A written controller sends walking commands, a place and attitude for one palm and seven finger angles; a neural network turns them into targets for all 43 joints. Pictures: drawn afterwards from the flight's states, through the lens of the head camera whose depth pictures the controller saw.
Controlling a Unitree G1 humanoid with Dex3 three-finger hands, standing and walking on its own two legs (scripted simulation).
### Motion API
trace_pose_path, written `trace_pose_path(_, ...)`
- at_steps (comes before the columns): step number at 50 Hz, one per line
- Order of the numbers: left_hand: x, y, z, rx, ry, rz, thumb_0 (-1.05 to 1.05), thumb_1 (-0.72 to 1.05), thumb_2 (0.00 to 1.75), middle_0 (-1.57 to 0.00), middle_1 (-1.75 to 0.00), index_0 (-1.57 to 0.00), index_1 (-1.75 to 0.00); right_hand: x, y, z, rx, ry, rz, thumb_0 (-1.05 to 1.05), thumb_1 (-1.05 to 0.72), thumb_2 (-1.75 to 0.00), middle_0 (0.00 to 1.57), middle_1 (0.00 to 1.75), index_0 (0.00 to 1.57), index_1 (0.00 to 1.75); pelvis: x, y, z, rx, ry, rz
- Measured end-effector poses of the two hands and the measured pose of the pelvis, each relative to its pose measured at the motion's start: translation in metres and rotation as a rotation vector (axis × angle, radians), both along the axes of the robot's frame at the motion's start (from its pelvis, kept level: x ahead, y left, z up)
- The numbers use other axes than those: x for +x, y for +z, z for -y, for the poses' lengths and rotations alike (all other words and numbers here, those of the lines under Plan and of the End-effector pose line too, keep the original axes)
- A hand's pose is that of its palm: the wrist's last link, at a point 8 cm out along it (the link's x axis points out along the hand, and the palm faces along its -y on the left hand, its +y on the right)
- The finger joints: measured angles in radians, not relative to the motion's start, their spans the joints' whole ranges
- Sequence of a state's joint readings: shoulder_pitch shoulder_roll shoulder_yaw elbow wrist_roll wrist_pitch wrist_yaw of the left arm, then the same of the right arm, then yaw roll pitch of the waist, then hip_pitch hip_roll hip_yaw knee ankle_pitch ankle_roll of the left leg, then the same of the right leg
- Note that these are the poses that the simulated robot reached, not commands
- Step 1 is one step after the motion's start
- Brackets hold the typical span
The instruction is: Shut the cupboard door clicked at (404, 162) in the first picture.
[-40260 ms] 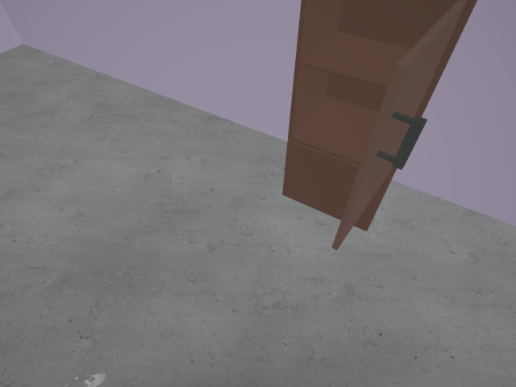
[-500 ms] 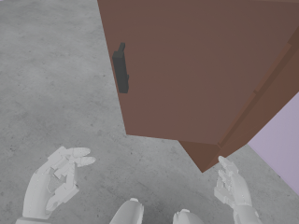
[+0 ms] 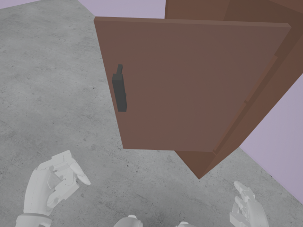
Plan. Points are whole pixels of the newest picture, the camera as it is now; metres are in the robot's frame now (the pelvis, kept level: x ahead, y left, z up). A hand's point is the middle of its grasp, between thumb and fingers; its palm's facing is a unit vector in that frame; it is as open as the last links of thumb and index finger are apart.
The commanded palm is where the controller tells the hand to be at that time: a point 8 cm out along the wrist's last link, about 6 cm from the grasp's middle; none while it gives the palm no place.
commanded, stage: raise the hand and make a fist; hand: left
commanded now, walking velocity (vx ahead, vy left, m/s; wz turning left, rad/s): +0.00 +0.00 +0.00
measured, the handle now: (121, 88) +0.44 +0.12 +0.11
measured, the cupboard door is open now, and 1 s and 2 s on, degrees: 53 53 53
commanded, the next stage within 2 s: bring the fist close to the handle in 0.80 s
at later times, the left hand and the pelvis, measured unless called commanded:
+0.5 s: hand (68, 159) +0.24 +0.19 +0.11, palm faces +0.04 -1.00 -0.04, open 3.1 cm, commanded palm +0.20 +0.24 +0.12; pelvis +0.01 +0.00 +0.02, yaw +0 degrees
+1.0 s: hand (78, 162) +0.23 +0.17 +0.12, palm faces +0.05 -1.00 -0.04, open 3.1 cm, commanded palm +0.22 +0.22 +0.12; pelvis +0.00 -0.01 +0.03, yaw +1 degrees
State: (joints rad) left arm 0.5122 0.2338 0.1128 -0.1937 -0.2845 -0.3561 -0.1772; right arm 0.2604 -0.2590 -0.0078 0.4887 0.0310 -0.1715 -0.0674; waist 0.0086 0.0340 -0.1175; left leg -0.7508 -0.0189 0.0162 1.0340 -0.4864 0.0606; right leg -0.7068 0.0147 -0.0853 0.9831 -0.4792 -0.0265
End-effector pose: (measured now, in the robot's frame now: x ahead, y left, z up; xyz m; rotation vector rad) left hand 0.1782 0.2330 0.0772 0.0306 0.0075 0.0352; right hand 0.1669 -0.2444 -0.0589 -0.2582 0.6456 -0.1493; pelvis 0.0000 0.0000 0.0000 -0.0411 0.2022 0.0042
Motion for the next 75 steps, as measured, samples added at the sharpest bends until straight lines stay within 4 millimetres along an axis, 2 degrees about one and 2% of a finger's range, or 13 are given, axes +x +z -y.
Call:
trace_pose_path(7, 0.008, 0.015, -0.005, 0.009, 0.005, 0.017, 0.01, 0.9, 0.9, -1.18, -1.37, -1.18, -1.37, 0.016, 0.014, -0.026, 0.046, 0.061, 0.051, 0.02, -0.91, -0.9, 0.2, 0.3, 0.2, 0.3, 0.002, 0.008, -0.004, -0.005, 0.007, 0.027)
trace_pose_path(14, 0.016, 0.026, -0.01, 0.021, 0.01, 0.016, 0.01, 0.9, 0.9, -1.26, -1.46, -1.27, -1.46, 0.015, 0.016, -0.039, 0.076, 0.09, 0.043, 0.02, -0.9, -0.9, 0.2, 0.3, 0.2, 0.3, 0.004, 0.015, -0.005, -0.004, 0.01, 0.051)
trace_pose_path(19, 0.025, 0.034, -0.014, 0.022, 0.011, 0.023, 0.01, 0.9, 0.9, -1.29, -1.49, -1.29, -1.49, 0.008, 0.014, -0.035, 0.073, 0.083, 0.017, 0.02, -0.9, -0.9, 0.2, 0.3, 0.21, 0.3, 0.004, 0.02, -0.004, -0.002, 0.011, 0.066)
trace_pose_path(26, 0.036, 0.038, -0.012, 0.008, 0.002, 0.011, 0.01, 0.9, 0.9, -1.3, -1.5, -1.3, -1.5, -0.002, 0.017, -0.02, 0.054, 0.05, -0.004, 0.02, -0.9, -0.9, 0.2, 0.3, 0.21, 0.3, 0.006, 0.026, -0.002, 0.005, 0.006, 0.08)
trace_pose_path(36, 0.032, 0.038, -0.003, 0.013, 0.011, 0.018, 0.01, 0.9, 0.9, -1.3, -1.5, -1.3, -1.5, -0.003, 0.021, -0.004, 0.034, 0.039, 0.001, 0.02, -0.9, -0.9, 0.2, 0.3, 0.2, 0.3, 0.006, 0.027, 0.005, 0.013, 0.003, 0.085)
trace_pose_path(50, 0.029, 0.04, 0.008, 0.014, 0.011, 0.031, 0.01, 0.9, 0.9, -1.3, -1.5, -1.3, -1.5, 0.003, 0.017, -0.005, 0.065, 0.063, 0.019, 0.02, -0.9, -0.9, 0.2, 0.3, 0.2, 0.3, 0.002, 0.026, 0.014, 0.019, 0.01, 0.091)
trace_pose_path(55, 0.043, 0.039, 0.02, 0.002, -0.007, 0.043, 0.01, 0.9, 0.9, -1.3, -1.5, -1.31, -1.5, 0.002, 0.014, -0.003, 0.065, 0.067, 0.01, 0.02, -0.9, -0.9, 0.2, 0.3, 0.2, 0.3, 0.0, 0.025, 0.016, 0.021, 0.014, 0.091)
trace_pose_path(64, 0.082, 0.037, 0.033, -0.005, -0.02, 0.028, 0.01, 0.9, 0.9, -1.3, -1.5, -1.3, -1.5, -0.008, 0.012, 0.005, 0.066, 0.034, -0.03, 0.02, -0.9, -0.9, 0.2, 0.3, 0.2, 0.3, 0.001, 0.028, 0.019, 0.029, -0.001, 0.087)
trace_pose_path(69, 0.094, 0.041, 0.043, -0.008, -0.025, 0.04, 0.02, 0.9, 0.9, -1.3, -1.5, -1.3, -1.5, -0.013, 0.01, 0.008, 0.07, 0.021, -0.051, 0.02, -0.9, -0.9, 0.2, 0.3, 0.2, 0.3, 0.004, 0.029, 0.018, 0.031, -0.005, 0.087)
trace_pose_path(75, 0.108, 0.036, 0.061, -0.013, -0.039, 0.022, 0.01, 0.9, 0.9, -1.3, -1.5, -1.3, -1.5, -0.016, 0.005, 0.009, 0.073, 0.015, -0.088, 0.02, -0.91, -0.9, 0.2, 0.3, 0.2, 0.3, 0.006, 0.03, 0.017, 0.035, -0.01, 0.083)
